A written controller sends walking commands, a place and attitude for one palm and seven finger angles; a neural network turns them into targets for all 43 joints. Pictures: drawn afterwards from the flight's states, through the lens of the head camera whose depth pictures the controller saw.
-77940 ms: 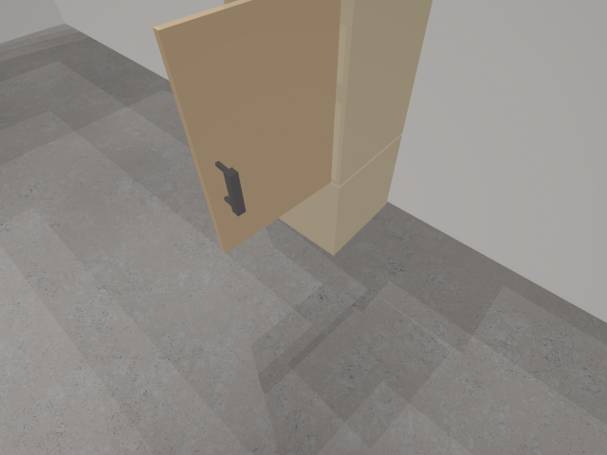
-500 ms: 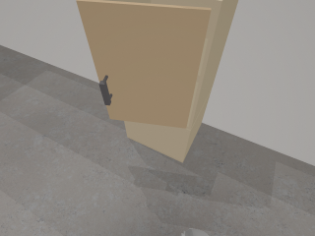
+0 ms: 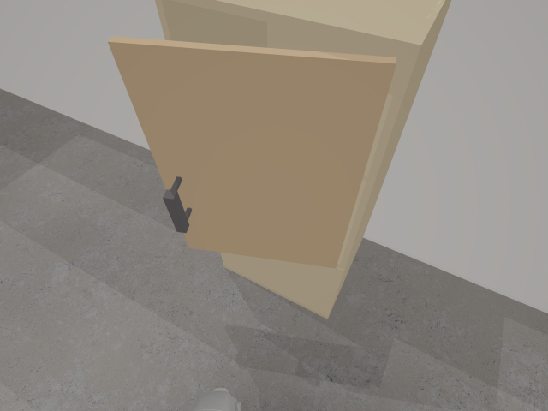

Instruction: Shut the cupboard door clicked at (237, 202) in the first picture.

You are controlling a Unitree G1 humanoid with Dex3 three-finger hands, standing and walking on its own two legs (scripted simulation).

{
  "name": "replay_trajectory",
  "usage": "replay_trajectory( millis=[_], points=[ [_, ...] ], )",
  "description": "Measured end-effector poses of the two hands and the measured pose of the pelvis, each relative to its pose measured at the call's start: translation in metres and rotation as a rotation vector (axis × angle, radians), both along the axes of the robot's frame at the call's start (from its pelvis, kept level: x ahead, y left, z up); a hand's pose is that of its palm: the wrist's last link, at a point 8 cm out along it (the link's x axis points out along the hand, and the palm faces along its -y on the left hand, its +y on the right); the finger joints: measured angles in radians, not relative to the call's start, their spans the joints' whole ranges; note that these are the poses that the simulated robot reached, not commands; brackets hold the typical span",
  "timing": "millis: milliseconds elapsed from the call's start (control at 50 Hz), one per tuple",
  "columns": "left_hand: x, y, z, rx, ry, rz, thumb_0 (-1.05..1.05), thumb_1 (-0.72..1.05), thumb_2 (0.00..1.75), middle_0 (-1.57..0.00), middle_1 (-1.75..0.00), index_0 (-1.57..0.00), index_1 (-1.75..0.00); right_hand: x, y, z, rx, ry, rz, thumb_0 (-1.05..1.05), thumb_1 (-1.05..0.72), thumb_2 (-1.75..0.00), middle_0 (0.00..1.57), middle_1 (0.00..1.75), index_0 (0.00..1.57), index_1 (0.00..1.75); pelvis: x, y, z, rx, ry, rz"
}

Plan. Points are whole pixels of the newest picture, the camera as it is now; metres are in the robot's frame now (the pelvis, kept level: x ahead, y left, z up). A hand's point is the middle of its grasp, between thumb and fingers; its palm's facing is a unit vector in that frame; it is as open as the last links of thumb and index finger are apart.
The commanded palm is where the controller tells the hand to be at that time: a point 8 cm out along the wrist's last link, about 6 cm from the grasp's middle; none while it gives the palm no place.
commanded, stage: come to a stop and stand still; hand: left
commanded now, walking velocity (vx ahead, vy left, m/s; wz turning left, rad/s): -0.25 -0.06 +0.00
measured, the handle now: (180, 205) +0.53 +0.25 -0.11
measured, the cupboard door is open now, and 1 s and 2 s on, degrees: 19 19 19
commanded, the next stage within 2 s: look again from close up in 1.00 s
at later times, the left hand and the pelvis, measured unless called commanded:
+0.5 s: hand out of the picture +0.06 +0.23 -0.18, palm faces -0.02 -0.96 -0.26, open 7.4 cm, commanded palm none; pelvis -0.01 +0.02 -0.01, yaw -4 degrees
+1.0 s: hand out of the picture -0.01 +0.16 -0.18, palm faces +0.02 -0.98 -0.19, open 7.3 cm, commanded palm none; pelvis -0.03 -0.02 +0.00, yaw -2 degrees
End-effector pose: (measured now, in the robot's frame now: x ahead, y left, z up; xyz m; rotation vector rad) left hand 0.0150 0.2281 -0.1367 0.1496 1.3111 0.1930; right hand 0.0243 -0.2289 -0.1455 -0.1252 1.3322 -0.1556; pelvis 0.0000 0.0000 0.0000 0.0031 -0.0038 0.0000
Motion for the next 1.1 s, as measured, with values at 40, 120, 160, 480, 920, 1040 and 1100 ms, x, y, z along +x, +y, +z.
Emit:
replay_trajectory(
  millis=[40, 120, 160, 480, 920, 1040, 1100],
  points=[
    [-0.005, 0.006, -0.008, -0.019, 0.046, 0.015, -0.01, 0.94, 0.9, -0.2, -0.3, -0.2, -0.3, 0.026, 0.007, 0.001, -0.018, -0.029, 0.022, 0.0, -0.93, -0.9, 0.2, 0.3, 0.2, 0.29, 0.01, 0.011, -0.003, -0.012, -0.004, -0.003],
    [-0.008, 0.022, -0.03, -0.051, 0.117, 0.043, 0.0, 0.92, 0.9, -0.2, -0.3, -0.2, -0.3, 0.066, 0.027, -0.001, -0.055, -0.083, 0.055, 0.0, -0.93, -0.89, 0.2, 0.3, 0.2, 0.29, 0.028, 0.032, -0.016, -0.035, -0.011, -0.004],
    [-0.006, 0.029, -0.035, -0.054, 0.138, 0.047, 0.0, 0.92, 0.9, -0.2, -0.3, -0.2, -0.3, 0.078, 0.037, 0.002, -0.063, -0.092, 0.069, 0.0, -0.92, -0.89, 0.2, 0.3, 0.2, 0.29, 0.031, 0.037, -0.016, -0.022, -0.011, -0.013],
    [0.041, 0.051, -0.01, 0.039, 0.006, -0.078, 0.0, 0.91, 0.9, -0.2, -0.3, -0.19, -0.3, 0.024, 0.011, 0.001, -0.076, -0.083, -0.045, 0.0, -0.91, -0.89, 0.21, 0.3, 0.21, 0.3, -0.006, 0.024, -0.011, -0.038, 0.0, -0.069],
    [-0.014, -0.018, -0.018, -0.038, 0.029, -0.03, 0.01, 0.95, 0.9, -0.2, -0.3, -0.2, -0.3, -0.079, 0.003, -0.002, -0.007, 0.117, -0.053, 0.01, -0.91, -0.89, 0.2, 0.3, 0.2, 0.3, -0.032, -0.016, -0.005, -0.009, -0.013, -0.033],
    [-0.044, -0.026, -0.01, -0.035, 0.096, -0.024, 0.0, 0.93, 0.9, -0.2, -0.3, -0.2, -0.3, -0.075, 0.0, -0.007, 0.012, 0.097, -0.054, 0.02, -0.93, -0.89, 0.2, 0.3, 0.2, 0.3, -0.035, -0.018, -0.002, -0.003, -0.026, -0.04],
    [-0.056, -0.032, -0.009, -0.039, 0.126, -0.023, 0.0, 0.92, 0.9, -0.2, -0.3, -0.2, -0.3, -0.074, -0.004, -0.007, 0.014, 0.086, -0.058, 0.02, -0.93, -0.89, 0.2, 0.3, 0.2, 0.3, -0.036, -0.021, -0.001, 0.0, -0.028, -0.045]
  ],
)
